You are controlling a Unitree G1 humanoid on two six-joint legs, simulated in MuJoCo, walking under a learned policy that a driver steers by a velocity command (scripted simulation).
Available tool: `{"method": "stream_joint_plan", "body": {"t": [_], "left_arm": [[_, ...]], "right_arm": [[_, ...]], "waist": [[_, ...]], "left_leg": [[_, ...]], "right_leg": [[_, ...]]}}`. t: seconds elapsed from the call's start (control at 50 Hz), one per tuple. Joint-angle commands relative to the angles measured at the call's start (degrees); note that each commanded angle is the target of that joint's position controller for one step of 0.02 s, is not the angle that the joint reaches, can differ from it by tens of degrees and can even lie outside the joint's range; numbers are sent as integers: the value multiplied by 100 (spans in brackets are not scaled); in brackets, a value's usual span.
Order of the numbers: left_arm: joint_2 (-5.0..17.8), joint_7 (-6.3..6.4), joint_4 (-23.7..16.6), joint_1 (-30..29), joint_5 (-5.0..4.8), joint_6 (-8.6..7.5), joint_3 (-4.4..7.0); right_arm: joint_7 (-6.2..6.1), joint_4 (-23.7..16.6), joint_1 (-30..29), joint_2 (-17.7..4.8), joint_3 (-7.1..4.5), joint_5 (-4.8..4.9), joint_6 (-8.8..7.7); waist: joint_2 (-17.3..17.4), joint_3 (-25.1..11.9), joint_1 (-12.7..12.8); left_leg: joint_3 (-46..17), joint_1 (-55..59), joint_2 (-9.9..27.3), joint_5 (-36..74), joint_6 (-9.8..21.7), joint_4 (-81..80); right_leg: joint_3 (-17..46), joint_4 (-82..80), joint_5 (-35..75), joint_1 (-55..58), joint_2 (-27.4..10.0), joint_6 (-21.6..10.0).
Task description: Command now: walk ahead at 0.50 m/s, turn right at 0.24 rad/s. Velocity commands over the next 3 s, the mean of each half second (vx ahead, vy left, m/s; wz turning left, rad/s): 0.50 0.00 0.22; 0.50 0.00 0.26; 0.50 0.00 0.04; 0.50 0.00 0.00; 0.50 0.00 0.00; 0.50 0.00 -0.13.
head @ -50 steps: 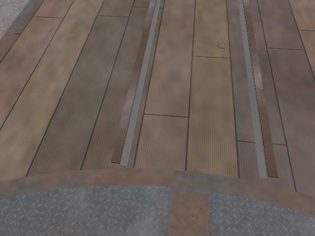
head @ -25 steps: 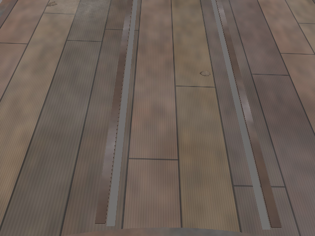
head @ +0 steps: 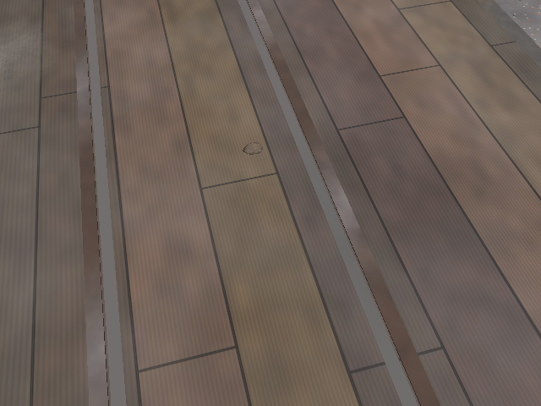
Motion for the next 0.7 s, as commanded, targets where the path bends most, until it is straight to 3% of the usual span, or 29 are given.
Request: {"method": "stream_joint_plan", "body": {"t": [0.02, 0.08, 0.18, 0.3, 0.36, 0.38, 0.4, 0.42, 0.44, 0.46, 0.48, 0.5, 0.52, 0.54, 0.6, 0.7], "left_arm": [[546, 39, -340, 0, 37, -188, 118], [688, 103, -142, 235, 46, -259, 141], [739, 181, 58, 461, 66, -262, 107], [835, 234, 361, 743, 34, -145, 138], [1039, 324, 304, 501, 12, -32, 190], [1104, 363, 274, 441, 12, 14, 202], [1110, 400, 237, 335, 2, 59, 187], [979, 438, 113, 394, 65, 17, 111], [132, 291, -84, 1118, 211, -157, -165], [620, 180, -68, 666, 52, -382, -99], [848, 117, -287, 117, -152, -509, -45], [787, 131, -374, -124, -109, -568, -83], [795, 168, -381, -239, 27, -561, -45], [825, 182, -407, -141, 87, -496, -2], [622, 223, -376, 154, 126, -289, -28], [324, 227, -552, -754, 119, -263, -152]], "right_arm": [[-9, -240, 402, -520, -163, -70, 67], [-31, -337, 29, -397, -118, -73, 190], [86, -492, -709, -254, -37, 2, 138], [326, -868, -1347, -221, 10, 48, 100], [415, -956, -1028, -376, -60, 14, 123], [404, -895, -602, -540, -148, 2, 152], [369, -716, 227, -784, -287, 2, 167], [278, -575, 1135, -1231, -444, -19, 205], [264, -583, 1223, -1681, -518, 5, 168], [243, -596, 1448, -1146, -390, 24, 169], [206, -635, 1178, -933, -331, -12, 178], [191, -741, 781, -847, -299, -10, 191], [192, -842, 429, -730, -259, -20, 209], [175, -938, 243, -640, -213, -80, 215], [123, -969, 100, -665, -211, -57, 199], [31, -723, 482, -792, -218, -12, 208]], "waist": [[-233, -682, -158], [-293, -387, -54], [-386, -130, 309], [-350, 170, 528], [-589, -207, 219], [-673, -519, -26], [-572, -944, -491], [-40, -1549, -863], [1446, -2182, -258], [981, -2607, -678], [677, -1747, -725], [1, -1246, -511], [-310, -840, -287], [-202, -736, -75], [43, -557, 153], [261, -366, -257]], "left_leg": [[-189, -761, 378, 445, -62, -383], [-120, -1184, 415, 1228, -187, -1079], [6, -1206, 188, 2825, -25, -2779], [81, -1736, -107, 2332, 244, -3596], [519, -1002, -489, 1452, 510, -3626], [691, -388, -720, 1196, 631, -3595], [744, 787, -943, 1448, 821, -3910], [-432, 2577, -215, 1717, 1194, -4008], [-3631, 4742, 1233, 965, 2357, -4367], [-4499, 5181, 1321, 361, 2371, -5029], [-3634, 4618, 1149, 557, 2047, -5140], [-3007, 3725, 934, 1049, 1865, -5189], [-2564, 2877, 738, 1703, 1768, -5305], [-2299, 2337, 594, 2119, 1764, -5457], [-1689, 1510, 400, 2792, 1777, -5707], [-827, 1132, -53, 2568, 1315, -5734]], "right_leg": [[1724, -1515, 1895, 1042, -1658, -1136], [1089, -1734, 2353, 970, -1574, -997], [392, -1952, 1782, 1278, -1425, -549], [123, -1646, 2206, 2545, -1923, -445], [-133, -785, 4475, 2783, -1965, -245], [-239, -131, 5426, 2764, -1899, -169], [-436, 1001, 5624, 2380, -1705, -4], [-534, 2738, 4021, 1056, -1468, 214], [-112, 4832, -1561, -1618, -163, 593], [909, 5450, -2168, -2379, -203, 507], [946, 5329, -1688, -2811, -528, 401], [864, 4839, -1258, -2651, -781, 370], [780, 4323, -1066, -2343, -932, 430], [794, 4080, -956, -1949, -1044, 490], [568, 3323, -730, -1605, -1140, 765], [327, 1255, 1313, -1170, -951, 886]]}}
Next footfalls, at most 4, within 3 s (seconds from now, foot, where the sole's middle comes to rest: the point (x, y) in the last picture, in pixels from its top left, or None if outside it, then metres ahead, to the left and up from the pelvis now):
0.42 left None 0.40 0.17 -0.77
0.92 right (273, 305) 0.71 0.04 -0.77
1.44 left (163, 243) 0.91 0.36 -0.77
1.96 right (221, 158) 1.25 0.21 -0.77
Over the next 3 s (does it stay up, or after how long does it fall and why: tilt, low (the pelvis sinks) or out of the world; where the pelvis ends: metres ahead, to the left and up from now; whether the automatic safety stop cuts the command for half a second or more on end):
stays up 1.59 0.45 0.00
